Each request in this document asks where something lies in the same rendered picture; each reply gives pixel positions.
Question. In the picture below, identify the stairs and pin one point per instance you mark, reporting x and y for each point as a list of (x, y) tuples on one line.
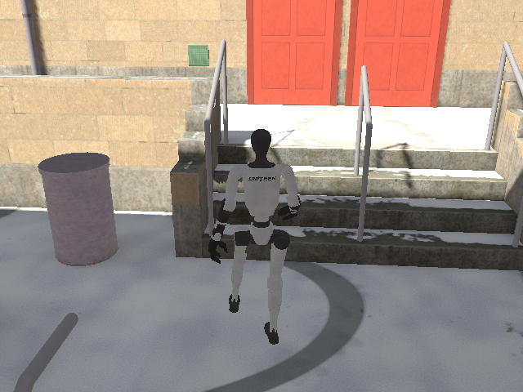
[(423, 208)]

